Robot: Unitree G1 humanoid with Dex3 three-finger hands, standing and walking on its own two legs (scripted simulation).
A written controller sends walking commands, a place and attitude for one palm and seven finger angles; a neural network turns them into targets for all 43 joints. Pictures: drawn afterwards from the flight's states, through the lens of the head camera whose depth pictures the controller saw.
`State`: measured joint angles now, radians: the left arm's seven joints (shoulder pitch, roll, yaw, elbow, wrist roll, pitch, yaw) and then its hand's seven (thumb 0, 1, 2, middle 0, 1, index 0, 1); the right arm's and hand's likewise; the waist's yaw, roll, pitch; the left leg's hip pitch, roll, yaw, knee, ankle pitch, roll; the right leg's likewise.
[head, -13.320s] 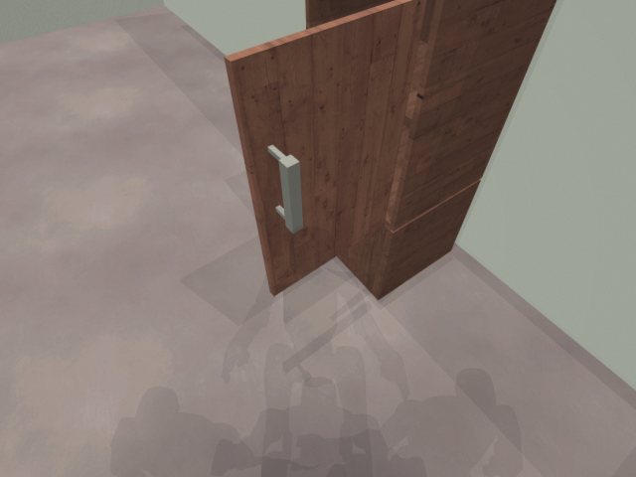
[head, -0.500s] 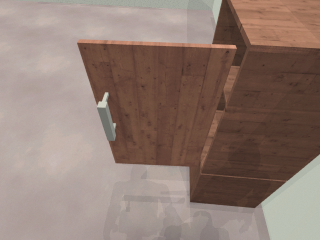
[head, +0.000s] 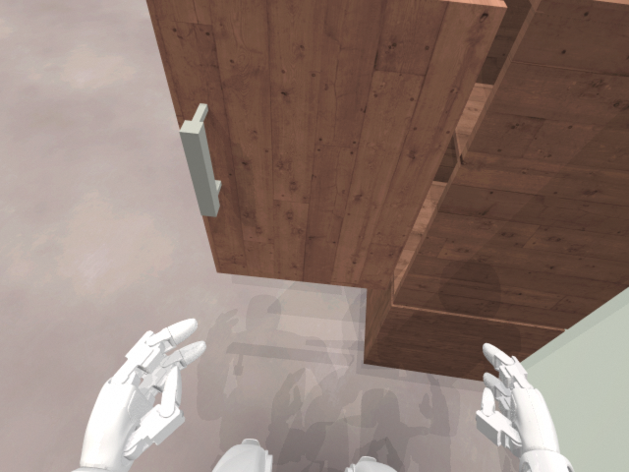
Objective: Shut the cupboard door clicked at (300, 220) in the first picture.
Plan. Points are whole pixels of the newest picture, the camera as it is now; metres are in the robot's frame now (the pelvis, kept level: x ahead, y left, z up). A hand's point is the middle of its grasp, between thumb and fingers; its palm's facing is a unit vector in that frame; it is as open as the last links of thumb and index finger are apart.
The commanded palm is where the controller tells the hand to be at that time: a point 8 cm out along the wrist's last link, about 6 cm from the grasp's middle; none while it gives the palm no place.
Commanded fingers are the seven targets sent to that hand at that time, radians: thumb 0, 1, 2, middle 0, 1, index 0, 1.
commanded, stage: raise the hand and make a fist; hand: left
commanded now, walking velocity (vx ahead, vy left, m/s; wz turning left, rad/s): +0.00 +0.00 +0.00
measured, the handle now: (206, 163) +0.50 +0.21 +0.08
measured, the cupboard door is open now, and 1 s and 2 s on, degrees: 92 92 92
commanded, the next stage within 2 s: bring the fist close to the handle in 1.54 s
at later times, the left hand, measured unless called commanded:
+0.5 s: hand (147, 369) +0.22 +0.20 +0.05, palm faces +0.11 -0.99 -0.05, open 4.0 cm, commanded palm +0.18 +0.24 +0.05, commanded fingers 0.00 0.90 0.90 -1.01 -1.18 -1.01 -1.18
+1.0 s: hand (133, 366) +0.21 +0.21 +0.06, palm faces -0.03 -1.00 -0.02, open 3.1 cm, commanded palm +0.19 +0.27 +0.08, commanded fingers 0.00 0.90 0.90 -1.30 -1.50 -1.30 -1.50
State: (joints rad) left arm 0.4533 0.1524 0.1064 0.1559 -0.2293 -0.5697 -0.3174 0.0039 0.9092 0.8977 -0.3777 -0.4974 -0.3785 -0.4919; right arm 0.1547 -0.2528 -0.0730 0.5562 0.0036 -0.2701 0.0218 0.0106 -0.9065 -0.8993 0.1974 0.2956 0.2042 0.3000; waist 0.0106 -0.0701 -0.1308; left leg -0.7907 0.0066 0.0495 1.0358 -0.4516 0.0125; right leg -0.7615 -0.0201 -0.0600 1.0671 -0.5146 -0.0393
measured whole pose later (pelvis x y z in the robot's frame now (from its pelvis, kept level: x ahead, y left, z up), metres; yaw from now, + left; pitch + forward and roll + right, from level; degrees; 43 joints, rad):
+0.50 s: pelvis +0.00 +0.00 -0.01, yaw +0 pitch +14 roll -1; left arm 0.46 0.22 0.20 -0.08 -0.30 -0.31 -0.19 0.02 0.90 0.90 -0.83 -0.99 -0.83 -0.99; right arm 0.34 -0.22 -0.01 0.55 0.03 -0.17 -0.07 0.01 -0.90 -0.90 0.20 0.30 0.21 0.30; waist 0.00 0.03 -0.14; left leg -0.85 0.03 0.02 1.10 -0.49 0.01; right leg -0.80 0.00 -0.08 1.09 -0.53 -0.04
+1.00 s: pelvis +0.00 +0.03 +0.01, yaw +1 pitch +11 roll -3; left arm 0.38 0.25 0.11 -0.07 -0.27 -0.26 -0.28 0.01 0.90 0.90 -1.26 -1.46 -1.26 -1.45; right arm 0.23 -0.23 0.06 0.44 0.04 -0.18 -0.05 0.01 -0.90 -0.90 0.20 0.30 0.21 0.30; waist 0.03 0.05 -0.12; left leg -0.78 0.00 0.00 1.05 -0.46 0.05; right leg -0.69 -0.01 -0.10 0.98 -0.48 0.00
